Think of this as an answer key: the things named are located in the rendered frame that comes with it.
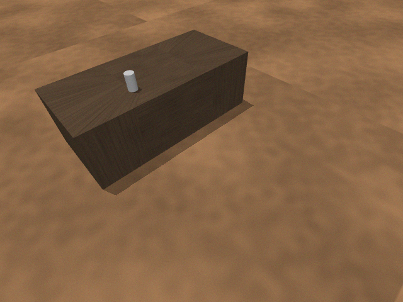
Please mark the can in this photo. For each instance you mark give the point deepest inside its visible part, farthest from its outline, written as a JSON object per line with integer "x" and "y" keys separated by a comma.
{"x": 130, "y": 80}

